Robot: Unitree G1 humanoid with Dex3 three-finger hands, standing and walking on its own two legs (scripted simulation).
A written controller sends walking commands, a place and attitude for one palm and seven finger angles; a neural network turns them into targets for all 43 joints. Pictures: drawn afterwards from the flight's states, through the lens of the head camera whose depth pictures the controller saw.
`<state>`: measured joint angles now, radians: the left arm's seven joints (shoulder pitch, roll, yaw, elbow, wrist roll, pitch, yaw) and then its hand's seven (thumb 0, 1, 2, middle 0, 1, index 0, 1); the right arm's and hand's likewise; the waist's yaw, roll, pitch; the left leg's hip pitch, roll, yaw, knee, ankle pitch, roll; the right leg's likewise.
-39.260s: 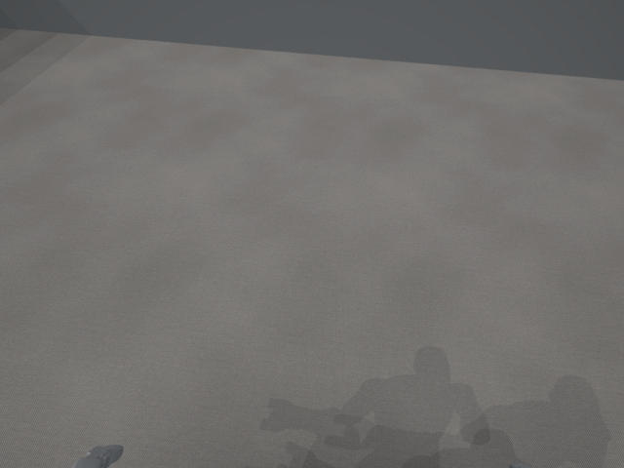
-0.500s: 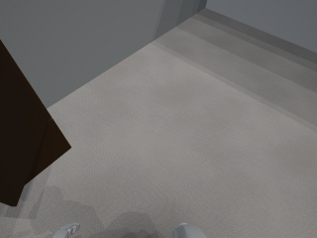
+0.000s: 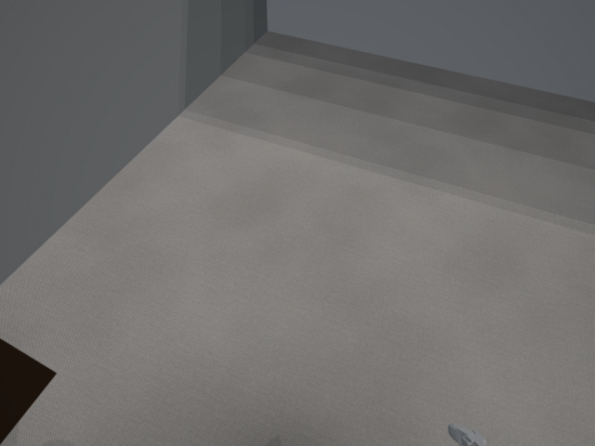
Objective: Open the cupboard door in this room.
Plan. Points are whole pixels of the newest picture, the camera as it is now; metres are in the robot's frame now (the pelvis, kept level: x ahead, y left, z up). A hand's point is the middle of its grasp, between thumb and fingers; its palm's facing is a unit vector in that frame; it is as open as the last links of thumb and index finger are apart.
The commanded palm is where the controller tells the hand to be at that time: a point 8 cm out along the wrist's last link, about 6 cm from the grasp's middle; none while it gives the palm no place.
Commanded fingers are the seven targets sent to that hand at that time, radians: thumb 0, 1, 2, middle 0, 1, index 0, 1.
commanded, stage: walk to a spot facing it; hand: left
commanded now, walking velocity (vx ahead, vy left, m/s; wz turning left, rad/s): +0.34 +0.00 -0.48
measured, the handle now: out of the picture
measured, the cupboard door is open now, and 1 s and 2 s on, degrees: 41 41 41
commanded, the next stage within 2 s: turn to face it in 1.06 s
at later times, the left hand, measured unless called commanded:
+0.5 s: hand (266, 337) +0.31 +0.08 -0.15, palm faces -0.20 -0.96 -0.21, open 7.3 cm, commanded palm none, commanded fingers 0.00 0.90 0.90 -0.20 -0.30 -0.20 -0.30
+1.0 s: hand (298, 246) +0.51 +0.04 -0.15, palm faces -0.23 -0.96 -0.18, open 7.3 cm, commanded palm none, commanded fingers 0.00 0.90 0.90 -0.20 -0.30 -0.20 -0.30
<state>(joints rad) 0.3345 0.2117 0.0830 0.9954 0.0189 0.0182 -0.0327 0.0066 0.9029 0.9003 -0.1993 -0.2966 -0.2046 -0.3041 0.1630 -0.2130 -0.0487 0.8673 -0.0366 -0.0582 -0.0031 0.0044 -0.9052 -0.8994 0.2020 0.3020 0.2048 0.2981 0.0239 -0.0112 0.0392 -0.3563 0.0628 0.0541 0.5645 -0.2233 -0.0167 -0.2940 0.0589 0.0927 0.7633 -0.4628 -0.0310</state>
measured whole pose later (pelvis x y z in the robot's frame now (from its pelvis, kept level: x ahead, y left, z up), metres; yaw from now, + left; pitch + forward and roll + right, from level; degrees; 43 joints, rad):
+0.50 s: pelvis +0.18 -0.08 +0.01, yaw -11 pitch +1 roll +1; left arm 0.16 0.18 0.06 0.98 0.02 -0.04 -0.01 0.00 0.91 0.90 -0.20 -0.30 -0.20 -0.30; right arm 0.29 -0.20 -0.06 1.05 -0.03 0.00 0.01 0.01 -0.91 -0.90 0.20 0.30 0.20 0.30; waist -0.05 0.00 0.07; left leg -0.50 0.14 0.08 1.00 -0.32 -0.05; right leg -0.25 0.02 -0.08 0.46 -0.23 -0.07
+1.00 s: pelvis +0.41 -0.12 +0.01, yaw -16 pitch +0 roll +1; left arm 0.21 0.17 0.07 1.02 0.03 -0.01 -0.04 0.01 0.91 0.90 -0.19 -0.30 -0.20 -0.30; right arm 0.33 -0.18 -0.06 1.07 -0.04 -0.05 0.00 0.00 -0.93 -0.90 0.20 0.30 0.21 0.30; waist 0.00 0.00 0.04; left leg -0.13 0.07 0.16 0.38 -0.25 -0.02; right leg -0.50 -0.10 -0.08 0.75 -0.23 -0.01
